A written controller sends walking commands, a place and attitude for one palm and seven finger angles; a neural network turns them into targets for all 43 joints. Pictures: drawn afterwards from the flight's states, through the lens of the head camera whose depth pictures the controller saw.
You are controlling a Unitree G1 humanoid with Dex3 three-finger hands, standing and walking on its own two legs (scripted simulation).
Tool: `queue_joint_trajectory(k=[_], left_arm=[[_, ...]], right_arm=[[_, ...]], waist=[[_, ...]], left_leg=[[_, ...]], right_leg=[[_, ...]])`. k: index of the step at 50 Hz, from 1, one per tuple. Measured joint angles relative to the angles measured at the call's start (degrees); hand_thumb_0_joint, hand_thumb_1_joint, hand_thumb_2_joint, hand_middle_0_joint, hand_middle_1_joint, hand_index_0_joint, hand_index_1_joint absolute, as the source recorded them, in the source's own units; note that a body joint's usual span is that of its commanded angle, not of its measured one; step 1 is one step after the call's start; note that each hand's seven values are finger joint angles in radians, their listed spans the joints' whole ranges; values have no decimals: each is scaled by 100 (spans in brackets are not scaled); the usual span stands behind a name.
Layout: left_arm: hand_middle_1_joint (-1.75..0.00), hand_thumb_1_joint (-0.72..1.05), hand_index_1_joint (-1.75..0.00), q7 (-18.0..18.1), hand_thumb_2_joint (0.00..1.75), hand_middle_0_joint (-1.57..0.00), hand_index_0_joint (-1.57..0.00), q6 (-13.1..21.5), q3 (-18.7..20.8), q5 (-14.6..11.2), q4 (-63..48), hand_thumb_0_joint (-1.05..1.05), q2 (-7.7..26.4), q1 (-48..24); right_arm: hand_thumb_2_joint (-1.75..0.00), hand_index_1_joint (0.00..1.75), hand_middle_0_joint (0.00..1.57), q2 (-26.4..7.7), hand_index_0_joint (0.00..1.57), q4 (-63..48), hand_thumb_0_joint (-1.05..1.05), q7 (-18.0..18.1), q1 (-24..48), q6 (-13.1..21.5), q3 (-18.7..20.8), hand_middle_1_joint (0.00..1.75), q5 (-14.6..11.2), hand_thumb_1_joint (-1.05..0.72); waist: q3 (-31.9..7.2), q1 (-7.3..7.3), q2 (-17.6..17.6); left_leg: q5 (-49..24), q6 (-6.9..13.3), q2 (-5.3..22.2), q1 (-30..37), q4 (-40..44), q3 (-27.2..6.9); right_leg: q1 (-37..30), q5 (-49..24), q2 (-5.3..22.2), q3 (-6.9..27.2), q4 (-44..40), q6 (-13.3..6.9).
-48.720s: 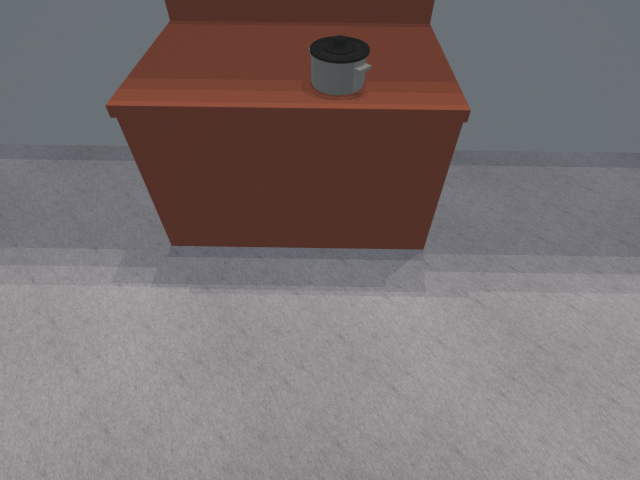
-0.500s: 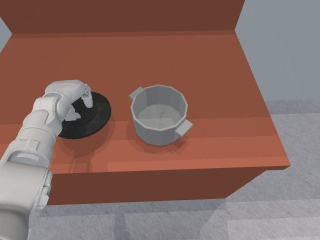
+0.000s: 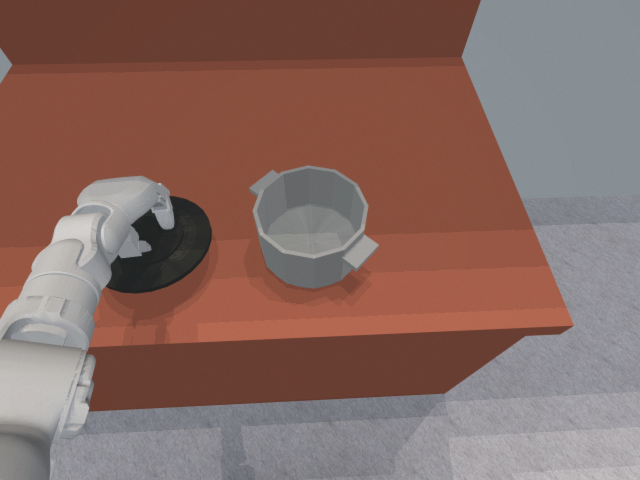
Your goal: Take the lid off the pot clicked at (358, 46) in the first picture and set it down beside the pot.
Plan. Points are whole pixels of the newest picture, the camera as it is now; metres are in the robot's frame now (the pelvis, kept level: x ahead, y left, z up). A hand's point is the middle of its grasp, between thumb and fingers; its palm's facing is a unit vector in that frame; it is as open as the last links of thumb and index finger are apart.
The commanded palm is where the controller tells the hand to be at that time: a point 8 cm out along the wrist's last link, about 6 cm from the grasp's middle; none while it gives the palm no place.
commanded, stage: lower the lid onto the table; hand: left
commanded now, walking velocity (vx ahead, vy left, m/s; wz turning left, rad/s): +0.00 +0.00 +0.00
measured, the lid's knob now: (145, 229) +0.47 +0.24 -0.02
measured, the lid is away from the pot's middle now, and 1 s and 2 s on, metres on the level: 0.25 0.24 0.24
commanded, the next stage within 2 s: open the fingers wide in 0.42 s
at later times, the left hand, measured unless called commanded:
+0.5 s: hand (146, 245) +0.44 +0.24 -0.02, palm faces -0.44 -0.04 -0.90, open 6.9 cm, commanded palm +0.45 +0.23 +0.03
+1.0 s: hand (146, 254) +0.43 +0.24 -0.02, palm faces -0.45 -0.06 -0.89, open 7.1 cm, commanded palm +0.45 +0.23 +0.03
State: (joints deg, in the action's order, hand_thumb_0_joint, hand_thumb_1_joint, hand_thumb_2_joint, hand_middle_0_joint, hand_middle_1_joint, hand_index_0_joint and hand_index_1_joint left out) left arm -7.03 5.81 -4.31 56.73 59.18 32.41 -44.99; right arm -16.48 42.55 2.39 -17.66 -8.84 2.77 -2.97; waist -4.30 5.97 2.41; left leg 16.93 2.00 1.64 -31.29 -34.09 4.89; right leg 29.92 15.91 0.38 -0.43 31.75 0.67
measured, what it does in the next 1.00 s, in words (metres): stands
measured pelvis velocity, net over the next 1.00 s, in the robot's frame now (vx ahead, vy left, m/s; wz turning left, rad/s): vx -0.01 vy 0.00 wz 0.00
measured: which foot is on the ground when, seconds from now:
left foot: down 0.00-1.00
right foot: down 0.00-1.00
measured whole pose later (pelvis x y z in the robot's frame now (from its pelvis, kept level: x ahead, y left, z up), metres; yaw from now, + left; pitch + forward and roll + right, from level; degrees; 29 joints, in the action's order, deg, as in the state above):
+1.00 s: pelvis -0.01 +0.00 -0.01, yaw +0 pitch +17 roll -1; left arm -4.3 6.0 -4.6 57.9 62.2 31.4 -45.6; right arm -15.6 42.4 2.5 -18.0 -8.6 2.2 -2.8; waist -5.3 6.9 2.3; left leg 19.3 2.3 1.9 -38.9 -41.3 4.4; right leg 37.2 18.0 0.3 -0.7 38.5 0.9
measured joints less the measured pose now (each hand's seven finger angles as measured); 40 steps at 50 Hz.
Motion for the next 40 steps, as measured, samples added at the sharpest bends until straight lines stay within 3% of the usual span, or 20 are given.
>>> queue_joint_trajectory(k=[13, 27, 40], left_arm=[[-89, 32, -89, 101, 67, -74, -75, 177, -179, 67, 160, 1, -29, -107], [-89, 32, -89, 326, 66, -74, -75, 41, 56, 185, 461, 1, 13, -345], [-91, 32, -91, 483, 67, -71, -73, -85, 85, 203, 461, 0, -54, -99]], right_arm=[[-90, 30, 20, 51, 20, -23, 0, 90, 83, 89, -73, 30, -14, -90], [-90, 30, 20, 28, 20, 30, 0, 74, -179, 120, -46, 30, 48, -90], [-90, 30, 20, 115, 20, 56, 0, -30, -211, 4, -45, 30, 21, -90]], waist=[[19, 7, -59], [-64, 196, -39], [-126, 190, -12]], left_leg=[[33, 25, -20, -304, -278, -41], [168, 49, 25, -848, -673, 0], [242, 40, 47, -811, -739, -7]], right_leg=[[284, 48, 31, -36, 278, 13], [835, 141, 3, 14, 636, 33], [791, 202, -18, 13, 683, 26]])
